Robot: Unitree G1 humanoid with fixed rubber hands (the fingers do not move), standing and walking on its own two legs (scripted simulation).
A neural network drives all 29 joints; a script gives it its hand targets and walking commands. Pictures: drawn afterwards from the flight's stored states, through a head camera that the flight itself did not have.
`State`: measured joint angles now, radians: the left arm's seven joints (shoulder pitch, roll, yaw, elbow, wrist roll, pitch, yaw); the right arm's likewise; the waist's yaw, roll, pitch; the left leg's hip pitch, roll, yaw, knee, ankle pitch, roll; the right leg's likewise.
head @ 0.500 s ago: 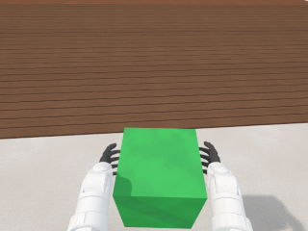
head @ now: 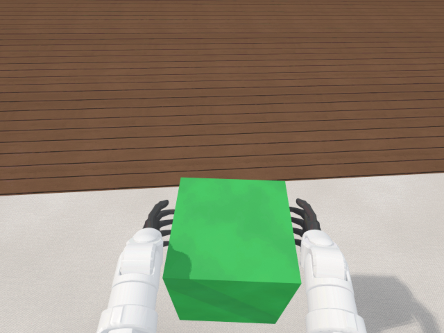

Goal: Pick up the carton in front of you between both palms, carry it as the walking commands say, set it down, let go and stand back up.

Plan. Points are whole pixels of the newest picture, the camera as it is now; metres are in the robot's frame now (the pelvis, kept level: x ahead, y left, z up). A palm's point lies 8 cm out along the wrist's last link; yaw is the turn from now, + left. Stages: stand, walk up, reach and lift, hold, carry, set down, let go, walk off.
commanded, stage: reach and lift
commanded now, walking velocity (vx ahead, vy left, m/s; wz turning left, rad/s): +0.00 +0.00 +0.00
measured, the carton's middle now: (229, 253) +0.30 +0.00 -0.05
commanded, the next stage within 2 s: hold in 0.34 s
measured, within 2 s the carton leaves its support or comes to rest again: neither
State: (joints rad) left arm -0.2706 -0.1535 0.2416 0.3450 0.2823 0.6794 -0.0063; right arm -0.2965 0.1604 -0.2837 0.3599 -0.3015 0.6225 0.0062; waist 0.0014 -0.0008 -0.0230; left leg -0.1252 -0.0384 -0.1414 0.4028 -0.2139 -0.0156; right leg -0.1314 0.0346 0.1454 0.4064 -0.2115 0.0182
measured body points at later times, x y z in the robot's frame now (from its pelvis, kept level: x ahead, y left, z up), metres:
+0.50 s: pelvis +0.00 +0.00 +0.00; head -0.04 +0.00 +0.45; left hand +0.29 +0.15 +0.03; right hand +0.30 -0.16 +0.04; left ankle +0.01 +0.13 -0.74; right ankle +0.01 -0.13 -0.74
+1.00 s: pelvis -0.01 +0.00 +0.00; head -0.05 +0.00 +0.45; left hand +0.30 +0.15 +0.05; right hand +0.30 -0.16 +0.05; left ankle +0.01 +0.13 -0.74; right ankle +0.01 -0.13 -0.74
